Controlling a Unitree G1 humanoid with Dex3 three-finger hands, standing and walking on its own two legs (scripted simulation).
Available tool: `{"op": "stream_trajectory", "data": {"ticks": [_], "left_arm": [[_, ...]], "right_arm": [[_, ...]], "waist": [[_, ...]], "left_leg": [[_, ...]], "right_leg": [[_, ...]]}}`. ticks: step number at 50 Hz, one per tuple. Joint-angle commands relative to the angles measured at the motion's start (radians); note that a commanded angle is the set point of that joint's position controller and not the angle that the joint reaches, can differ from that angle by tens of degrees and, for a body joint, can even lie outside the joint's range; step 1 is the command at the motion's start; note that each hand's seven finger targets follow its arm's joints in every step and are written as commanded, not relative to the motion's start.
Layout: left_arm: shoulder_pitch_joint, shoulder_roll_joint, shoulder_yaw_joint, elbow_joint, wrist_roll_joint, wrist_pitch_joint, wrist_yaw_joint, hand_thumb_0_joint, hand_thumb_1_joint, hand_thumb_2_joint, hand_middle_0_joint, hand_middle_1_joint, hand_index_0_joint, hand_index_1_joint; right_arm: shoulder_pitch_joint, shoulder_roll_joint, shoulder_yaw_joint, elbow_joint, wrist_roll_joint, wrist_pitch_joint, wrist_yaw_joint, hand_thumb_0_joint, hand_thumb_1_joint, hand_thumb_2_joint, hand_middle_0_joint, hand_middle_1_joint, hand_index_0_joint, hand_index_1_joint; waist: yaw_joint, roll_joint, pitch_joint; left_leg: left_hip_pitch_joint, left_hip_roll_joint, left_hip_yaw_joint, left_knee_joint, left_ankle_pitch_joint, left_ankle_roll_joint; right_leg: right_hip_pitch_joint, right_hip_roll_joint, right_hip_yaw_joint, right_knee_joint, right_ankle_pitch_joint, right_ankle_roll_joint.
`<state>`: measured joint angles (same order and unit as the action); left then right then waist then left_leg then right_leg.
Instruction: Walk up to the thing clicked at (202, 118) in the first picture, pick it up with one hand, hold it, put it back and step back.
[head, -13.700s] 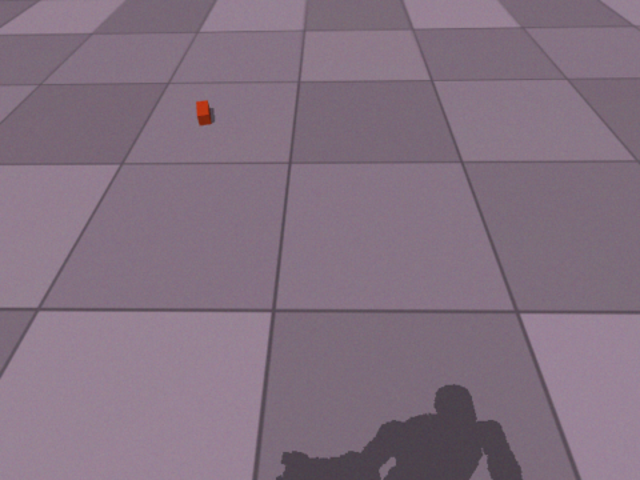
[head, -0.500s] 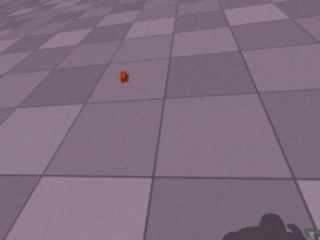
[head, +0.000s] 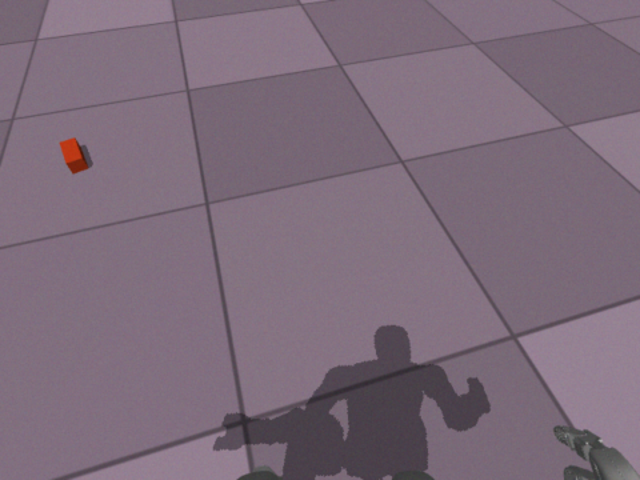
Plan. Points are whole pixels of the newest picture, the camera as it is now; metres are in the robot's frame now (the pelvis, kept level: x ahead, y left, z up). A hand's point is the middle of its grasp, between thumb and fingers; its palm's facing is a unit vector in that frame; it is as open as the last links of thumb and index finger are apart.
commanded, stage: walk up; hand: left
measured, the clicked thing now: (73, 155) +1.53 +1.10 -0.72
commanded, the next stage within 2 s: none
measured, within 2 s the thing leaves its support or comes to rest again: neither
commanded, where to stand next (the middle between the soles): +1.13 +1.28 m, yaw -61 degrees
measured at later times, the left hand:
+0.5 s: hand (80, 286) +0.45 +0.41 -0.10, palm faces -0.22 -0.78 -0.58, open 7.4 cm
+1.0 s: hand (70, 174) +0.74 +0.53 -0.12, palm faces -0.43 -0.66 -0.61, open 7.4 cm
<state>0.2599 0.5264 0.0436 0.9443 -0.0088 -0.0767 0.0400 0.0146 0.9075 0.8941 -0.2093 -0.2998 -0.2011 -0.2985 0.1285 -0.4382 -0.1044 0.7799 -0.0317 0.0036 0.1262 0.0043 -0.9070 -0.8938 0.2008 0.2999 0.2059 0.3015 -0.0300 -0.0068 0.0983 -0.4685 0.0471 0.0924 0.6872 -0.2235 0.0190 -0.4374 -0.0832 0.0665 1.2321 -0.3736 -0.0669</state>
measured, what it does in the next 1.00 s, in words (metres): walks ahead, turning right: right foot, then left foot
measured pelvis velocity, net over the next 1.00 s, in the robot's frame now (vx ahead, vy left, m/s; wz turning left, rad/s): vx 0.51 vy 0.29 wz -0.48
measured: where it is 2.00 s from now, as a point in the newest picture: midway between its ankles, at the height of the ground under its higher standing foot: (137, 293)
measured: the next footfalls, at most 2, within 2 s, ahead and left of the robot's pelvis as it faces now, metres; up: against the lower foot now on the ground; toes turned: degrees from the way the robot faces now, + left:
right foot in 0.32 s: +0.31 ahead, -0.05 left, +0.00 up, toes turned -22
left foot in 0.64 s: +0.57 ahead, +0.33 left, +0.00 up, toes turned -17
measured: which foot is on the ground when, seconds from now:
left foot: down 0.00-0.32, up 0.34-0.62, down 0.64-0.96, up 0.98-1.00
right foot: up 0.00-0.30, down 0.32-0.64, up 0.66-0.92, down 0.94-1.00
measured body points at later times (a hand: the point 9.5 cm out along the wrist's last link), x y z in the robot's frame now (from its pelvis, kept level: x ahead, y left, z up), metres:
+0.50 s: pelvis +0.29 +0.13 -0.01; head +0.30 +0.09 +0.44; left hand +0.46 +0.45 -0.07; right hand +0.33 -0.22 -0.11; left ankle +0.37 +0.28 -0.65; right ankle +0.28 -0.04 -0.71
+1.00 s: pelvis +0.51 +0.29 -0.02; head +0.52 +0.24 +0.43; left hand +0.76 +0.57 -0.08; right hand +0.39 -0.02 -0.15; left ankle +0.55 +0.36 -0.69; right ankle +0.54 +0.17 -0.72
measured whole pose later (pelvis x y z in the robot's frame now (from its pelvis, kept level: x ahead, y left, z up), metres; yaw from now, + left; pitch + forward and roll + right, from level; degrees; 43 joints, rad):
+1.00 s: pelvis +0.51 +0.29 -0.02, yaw -28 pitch -1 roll -2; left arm 0.29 0.45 0.06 0.89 0.02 -0.09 0.10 0.01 0.90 0.89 -0.21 -0.30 -0.21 -0.30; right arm 0.29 -0.47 -0.11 0.76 -0.07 0.09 0.07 0.01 -0.90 -0.89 0.20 0.30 0.21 0.30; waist -0.09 0.13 0.09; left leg -0.47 0.02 0.08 1.06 -0.47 0.02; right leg -0.48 -0.02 -0.15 0.78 -0.28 -0.06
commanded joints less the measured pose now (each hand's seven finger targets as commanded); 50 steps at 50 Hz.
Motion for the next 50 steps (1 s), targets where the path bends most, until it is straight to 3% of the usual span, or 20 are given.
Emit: {"op": "stream_trajectory", "data": {"ticks": [1,6,11,14,16,17,18,23,29,31,32,33,34,38,42,45,46,47,48,50], "left_arm": [[0.129,0.219,0.073,-0.013,-0.01,0.005,-0.014,0.0,0.9,0.9,-0.2,-0.3,-0.2,-0.3],[-0.025,0.196,0.08,-0.086,-0.005,0.022,-0.032,0.0,0.9,0.9,-0.2,-0.3,-0.2,-0.3],[-0.063,0.176,0.086,-0.12,-0.013,0.035,-0.043,0.0,0.9,0.9,-0.2,-0.3,-0.2,-0.3],[0.262,0.215,0.113,-0.06,-0.011,0.035,-0.012,0.0,0.9,0.9,-0.2,-0.3,-0.2,-0.3],[0.383,0.308,0.158,-0.06,0.007,0.033,0.047,0.0,0.9,0.9,-0.2,-0.3,-0.2,-0.3],[0.239,0.333,0.145,-0.137,-0.011,0.028,0.072,0.0,0.9,0.9,-0.2,-0.3,-0.2,-0.3],[0.156,0.33,0.136,-0.173,-0.028,0.018,0.089,0.0,0.9,0.9,-0.2,-0.3,-0.2,-0.3],[-0.026,0.286,0.107,-0.19,0.015,-0.049,0.077,0.0,0.9,0.9,-0.2,-0.3,-0.2,-0.3],[-0.063,0.344,0.122,-0.146,0.052,-0.037,0.068,0.0,0.9,0.9,-0.2,-0.3,-0.2,-0.3],[-0.09,0.251,0.1,-0.144,0.063,-0.018,0.072,0.0,0.9,0.9,-0.2,-0.3,-0.2,-0.3],[-0.052,0.137,0.068,-0.139,0.052,-0.01,0.073,0.0,0.9,0.9,-0.2,-0.3,-0.2,-0.3],[-0.019,0.094,0.053,-0.145,0.032,-0.008,0.086,0.0,0.9,0.9,-0.2,-0.3,-0.2,-0.3],[0.015,0.125,0.042,-0.109,0.021,-0.018,0.098,0.0,0.9,0.9,-0.2,-0.3,-0.2,-0.3],[0.125,0.203,0.074,0.024,-0.005,-0.015,0.07,0.0,0.9,0.9,-0.2,-0.3,-0.2,-0.3],[0.112,0.143,0.062,0.014,0.003,-0.009,0.062,0.0,0.9,0.9,-0.2,-0.3,-0.2,-0.3],[0.28,0.139,0.087,0.037,0.01,-0.008,0.072,0.0,0.9,0.9,-0.2,-0.3,-0.2,-0.3],[0.371,0.202,0.117,0.037,0.021,-0.01,0.086,0.0,0.9,0.9,-0.2,-0.3,-0.2,-0.3],[0.395,0.29,0.145,0.005,0.039,-0.012,0.1,0.0,0.9,0.9,-0.2,-0.3,-0.2,-0.3],[0.289,0.293,0.133,-0.064,0.035,-0.01,0.105,0.0,0.9,0.9,-0.2,-0.3,-0.2,-0.3],[0.146,0.285,0.125,-0.135,0.016,-0.006,0.108,0.0,0.9,0.9,-0.2,-0.3,-0.2,-0.3]], "right_arm": [[-0.002,-0.228,-0.079,-0.109,-0.008,-0.035,-0.031,0.0,-0.9,-0.9,0.2,0.3,0.2,0.3],[0.009,-0.243,-0.077,-0.138,-0.017,-0.032,-0.018,0.0,-0.9,-0.9,0.2,0.3,0.2,0.3],[0.02,-0.234,-0.082,-0.157,-0.025,-0.018,-0.009,0.0,-0.9,-0.9,0.2,0.3,0.2,0.3],[-0.044,-0.254,-0.09,-0.2,-0.03,-0.022,-0.036,0.0,-0.9,-0.9,0.2,0.3,0.2,0.3],[0.04,-0.168,-0.045,-0.219,-0.041,-0.02,-0.043,0.0,-0.9,-0.9,0.2,0.3,0.2,0.3],[0.066,-0.264,-0.069,-0.231,-0.032,-0.007,-0.045,0.0,-0.9,-0.9,0.2,0.3,0.2,0.3],[0.014,-0.292,-0.074,-0.225,-0.027,-0.002,-0.051,0.0,-0.9,-0.9,0.2,0.3,0.2,0.3],[0.101,-0.251,-0.06,-0.162,-0.032,0.022,-0.006,0.0,-0.9,-0.9,0.2,0.3,0.2,0.3],[0.112,-0.207,-0.077,-0.14,-0.007,0.043,0.032,0.0,-0.9,-0.9,0.2,0.3,0.2,0.3],[0.292,-0.244,-0.107,-0.075,-0.027,0.036,0.008,0.0,-0.9,-0.9,0.2,0.3,0.2,0.3],[0.363,-0.311,-0.122,-0.061,-0.047,0.021,-0.012,0.0,-0.9,-0.9,0.2,0.3,0.2,0.3],[0.24,-0.405,-0.124,-0.098,-0.032,0.007,-0.032,0.0,-0.9,-0.9,0.2,0.3,0.2,0.3],[0.142,-0.411,-0.129,-0.112,-0.015,0.004,-0.048,0.0,-0.9,-0.9,0.2,0.3,0.2,0.3],[0.025,-0.256,-0.077,-0.133,-0.031,-0.001,-0.069,0.0,-0.9,-0.9,0.2,0.3,0.2,0.3],[0.037,-0.218,-0.054,-0.141,-0.053,0.004,-0.072,0.0,-0.9,-0.9,0.2,0.3,0.2,0.3],[-0.074,-0.215,-0.046,-0.192,-0.044,0.023,-0.059,0.0,-0.9,-0.9,0.2,0.3,0.2,0.3],[-0.073,-0.169,-0.035,-0.209,-0.03,0.02,-0.053,0.0,-0.9,-0.9,0.2,0.3,0.2,0.3],[-0.025,-0.118,-0.02,-0.231,-0.024,0.02,-0.049,0.0,-0.9,-0.9,0.2,0.3,0.2,0.3],[0.063,-0.154,-0.025,-0.202,-0.037,0.038,-0.06,0.0,-0.9,-0.9,0.2,0.3,0.2,0.3],[0.025,-0.252,-0.069,-0.181,-0.044,0.064,-0.068,0.0,-0.9,-0.9,0.2,0.3,0.2,0.3]], "waist": [[-0.019,0.207,-0.202],[-0.04,0.129,-0.056],[-0.036,0.022,-0.031],[0.166,-0.044,-0.158],[0.187,-0.314,-0.24],[0.113,-0.109,-0.298],[0.087,0.049,-0.247],[-0.063,-0.018,-0.093],[-0.095,-0.181,-0.115],[-0.211,0.048,-0.169],[-0.248,0.371,-0.153],[-0.157,0.481,-0.114],[-0.096,0.401,-0.124],[-0.028,0.274,-0.157],[-0.046,0.217,-0.149],[0.076,0.126,-0.183],[0.139,0.001,-0.241],[0.15,-0.202,-0.237],[0.067,-0.06,-0.218],[0.041,0.039,-0.132]], "left_leg": [[0.336,0.219,-0.305,-0.401,-0.286,0.132],[0.244,0.272,-0.227,-0.502,-0.257,0.158],[0.209,0.174,-0.04,-0.457,-0.166,0.04],[0.045,0.071,0.118,0.081,0.6,-0.105],[-0.447,-0.052,-0.011,0.644,-0.406,-0.132],[-0.478,0.014,-0.289,0.806,-0.366,-0.144],[-0.468,0.066,-0.332,0.852,-0.295,-0.131],[-0.167,0.089,-0.221,0.461,-0.098,-0.031],[0.188,0.07,-0.08,0.185,0.007,-0.008],[0.461,0.004,-0.058,0.091,-0.126,-0.004],[0.413,0.121,-0.284,-0.22,-0.391,0.023],[0.362,0.306,-0.663,-0.414,-0.35,0.094],[0.302,0.335,-0.733,-0.456,-0.376,0.137],[0.291,0.224,-0.344,-0.225,-0.041,0.197],[0.223,0.253,-0.256,-0.196,0.223,0.262],[-0.014,0.156,-0.087,-0.009,0.278,0.165],[-0.13,0.09,-0.019,0.201,0.289,0.085],[-0.416,-0.018,-0.023,0.409,-0.189,-0.008],[-0.425,0.031,-0.179,0.538,-0.298,-0.05],[-0.358,0.061,-0.246,0.695,-0.268,-0.05]], "right_leg": [[-0.202,-0.065,-0.062,-0.113,0.061,0.038],[-0.184,-0.085,-0.11,-0.336,0.115,0.048],[-0.017,-0.031,-0.222,-0.47,0.228,0.032],[0.48,0.065,-0.313,-0.674,0.17,-0.02],[0.84,-0.284,0.256,-0.742,0.07,-0.149],[0.718,-0.469,0.653,-0.854,-0.078,-0.291],[0.589,-0.492,0.657,-0.911,-0.131,-0.337],[0.074,-0.21,0.096,-0.773,0.355,-0.136],[-0.253,-0.149,0.011,-0.779,-0.173,-0.114],[-0.417,-0.059,-0.096,-0.44,-0.152,-0.057],[-0.456,0.085,-0.187,-0.087,-0.18,-0.017],[-0.55,0.121,-0.079,0.082,-0.247,-0.009],[-0.495,0.054,-0.007,0.157,-0.173,-0.032],[-0.337,-0.036,-0.089,-0.051,-0.065,0.018],[-0.15,-0.029,-0.139,-0.292,-0.038,0.016],[0.267,0.025,-0.173,-0.586,0.206,-0.008],[0.475,0.001,-0.097,-0.693,0.247,-0.006],[0.643,-0.22,0.251,-0.771,0.226,-0.086],[0.518,-0.373,0.492,-0.839,0.024,-0.15],[0.238,-0.409,0.536,-0.921,-0.123,-0.269]]}}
